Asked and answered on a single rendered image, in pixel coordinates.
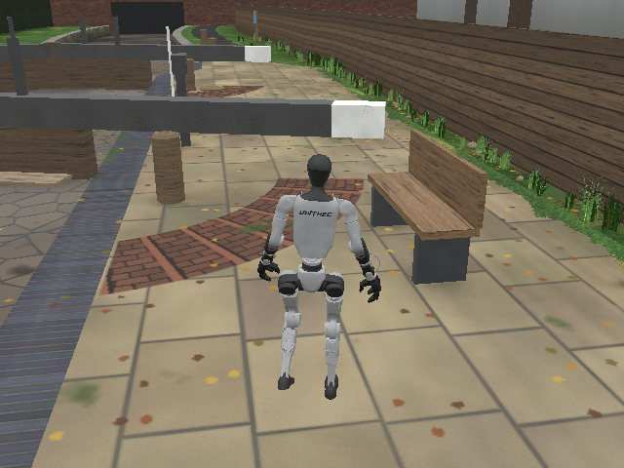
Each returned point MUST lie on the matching robot right forearm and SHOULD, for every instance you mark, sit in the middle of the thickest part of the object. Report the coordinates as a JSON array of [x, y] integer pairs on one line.
[[365, 262]]

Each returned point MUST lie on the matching robot right hand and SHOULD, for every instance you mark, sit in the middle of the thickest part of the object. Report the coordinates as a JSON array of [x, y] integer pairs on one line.
[[375, 288]]

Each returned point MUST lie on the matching robot torso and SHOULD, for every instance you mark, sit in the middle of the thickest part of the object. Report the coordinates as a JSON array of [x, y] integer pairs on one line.
[[314, 226]]

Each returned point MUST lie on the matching left robot shin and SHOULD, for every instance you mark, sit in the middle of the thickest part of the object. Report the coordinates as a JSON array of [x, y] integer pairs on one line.
[[288, 345]]

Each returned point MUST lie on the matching robot right upper arm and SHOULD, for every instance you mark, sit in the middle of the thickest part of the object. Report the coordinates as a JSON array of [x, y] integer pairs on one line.
[[352, 225]]

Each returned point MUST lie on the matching robot left upper arm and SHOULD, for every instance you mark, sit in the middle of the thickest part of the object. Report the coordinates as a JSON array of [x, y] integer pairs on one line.
[[280, 218]]

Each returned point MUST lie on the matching robot left hand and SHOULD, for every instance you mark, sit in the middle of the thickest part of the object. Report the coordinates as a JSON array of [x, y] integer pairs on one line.
[[271, 267]]

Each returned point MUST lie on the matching robot left forearm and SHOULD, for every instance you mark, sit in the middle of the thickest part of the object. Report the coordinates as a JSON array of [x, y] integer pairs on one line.
[[268, 253]]

